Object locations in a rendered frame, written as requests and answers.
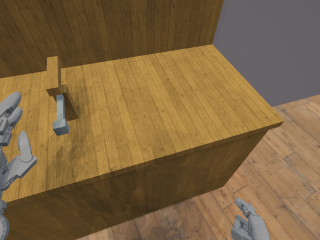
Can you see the counter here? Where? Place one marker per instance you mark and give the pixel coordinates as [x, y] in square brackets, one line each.
[156, 114]

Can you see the tap lever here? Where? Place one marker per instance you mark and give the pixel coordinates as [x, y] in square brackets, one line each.
[60, 126]

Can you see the right robot hand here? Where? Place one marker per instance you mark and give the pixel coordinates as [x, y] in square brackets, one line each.
[253, 229]

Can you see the left robot forearm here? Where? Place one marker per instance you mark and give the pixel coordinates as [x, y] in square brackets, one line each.
[4, 223]

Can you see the left robot hand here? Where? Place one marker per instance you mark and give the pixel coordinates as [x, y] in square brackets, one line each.
[10, 114]

